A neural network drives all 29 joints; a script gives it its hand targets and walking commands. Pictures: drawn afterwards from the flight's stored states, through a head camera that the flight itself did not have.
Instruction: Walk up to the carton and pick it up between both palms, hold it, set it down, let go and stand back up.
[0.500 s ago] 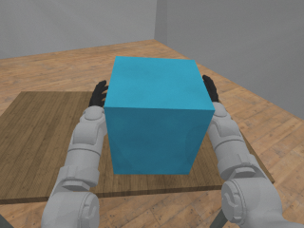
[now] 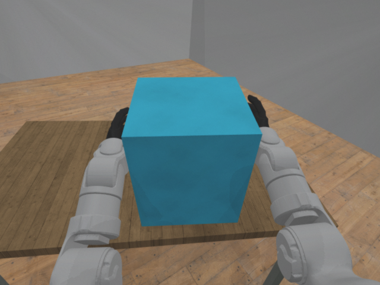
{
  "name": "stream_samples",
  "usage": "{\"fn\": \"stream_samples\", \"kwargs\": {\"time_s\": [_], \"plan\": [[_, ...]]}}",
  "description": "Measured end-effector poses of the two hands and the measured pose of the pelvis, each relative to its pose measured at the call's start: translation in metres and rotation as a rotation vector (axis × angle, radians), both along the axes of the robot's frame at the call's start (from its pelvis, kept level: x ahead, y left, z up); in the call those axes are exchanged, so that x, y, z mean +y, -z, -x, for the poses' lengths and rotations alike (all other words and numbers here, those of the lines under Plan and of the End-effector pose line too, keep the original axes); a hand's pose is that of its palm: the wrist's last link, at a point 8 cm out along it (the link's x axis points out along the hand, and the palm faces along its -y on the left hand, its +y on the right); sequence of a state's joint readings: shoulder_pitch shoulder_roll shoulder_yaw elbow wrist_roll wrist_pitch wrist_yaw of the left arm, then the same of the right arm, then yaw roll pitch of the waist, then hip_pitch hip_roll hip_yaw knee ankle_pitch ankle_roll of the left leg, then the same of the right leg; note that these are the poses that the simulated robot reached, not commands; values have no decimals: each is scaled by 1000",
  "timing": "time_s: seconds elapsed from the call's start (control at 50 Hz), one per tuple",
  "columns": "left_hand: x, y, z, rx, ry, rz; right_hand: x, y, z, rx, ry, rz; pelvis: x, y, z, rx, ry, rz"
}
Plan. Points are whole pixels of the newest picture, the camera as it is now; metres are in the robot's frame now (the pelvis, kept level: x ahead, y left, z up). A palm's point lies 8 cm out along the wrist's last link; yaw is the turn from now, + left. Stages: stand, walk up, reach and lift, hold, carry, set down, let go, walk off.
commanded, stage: reach and lift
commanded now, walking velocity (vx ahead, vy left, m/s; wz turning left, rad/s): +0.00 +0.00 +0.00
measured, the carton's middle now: (188, 151) +0.36 +0.02 +0.16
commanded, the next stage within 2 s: hold in 0.10 s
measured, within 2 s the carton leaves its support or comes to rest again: neither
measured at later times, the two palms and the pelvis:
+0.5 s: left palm (121, 142) +0.36 +0.16 +0.19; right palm (264, 135) +0.38 -0.14 +0.21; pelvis -0.01 -0.01 +0.00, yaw +0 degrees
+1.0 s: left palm (117, 134) +0.36 +0.16 +0.20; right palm (262, 127) +0.38 -0.13 +0.22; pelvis +0.00 +0.00 +0.00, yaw +0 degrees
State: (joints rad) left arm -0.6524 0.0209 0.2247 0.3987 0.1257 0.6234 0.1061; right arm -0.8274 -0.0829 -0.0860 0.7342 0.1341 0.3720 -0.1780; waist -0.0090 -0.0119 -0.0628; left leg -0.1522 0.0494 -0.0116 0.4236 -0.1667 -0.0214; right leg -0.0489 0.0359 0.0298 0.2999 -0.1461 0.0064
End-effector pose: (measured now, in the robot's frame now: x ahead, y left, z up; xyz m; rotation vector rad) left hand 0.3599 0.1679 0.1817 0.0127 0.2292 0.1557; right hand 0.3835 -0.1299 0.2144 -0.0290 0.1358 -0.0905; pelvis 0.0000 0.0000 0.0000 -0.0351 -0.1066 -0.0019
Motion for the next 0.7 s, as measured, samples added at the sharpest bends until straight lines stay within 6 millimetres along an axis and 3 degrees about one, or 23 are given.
{"fn": "stream_samples", "kwargs": {"time_s": [0.1, 0.28, 0.54, 0.7], "plan": [[-3, 10, 5, 28, 7, 9, -3, 7, 6, 28, 6, 10, -2, 1, 6, -3, 0, -3], [-8, -5, 8, -9, 2, -3, -9, 3, 12, -9, 10, -12, -5, 2, 12, 1, 1, -8], [-10, -4, 2, 13, 4, -3, -12, 7, 6, 15, 15, -14, -7, 2, 8, 8, 1, -9], [-6, -20, 1, -33, -8, 1, -7, -9, 2, -30, 7, -28, -6, 1, 3, 16, 1, -8]]}}
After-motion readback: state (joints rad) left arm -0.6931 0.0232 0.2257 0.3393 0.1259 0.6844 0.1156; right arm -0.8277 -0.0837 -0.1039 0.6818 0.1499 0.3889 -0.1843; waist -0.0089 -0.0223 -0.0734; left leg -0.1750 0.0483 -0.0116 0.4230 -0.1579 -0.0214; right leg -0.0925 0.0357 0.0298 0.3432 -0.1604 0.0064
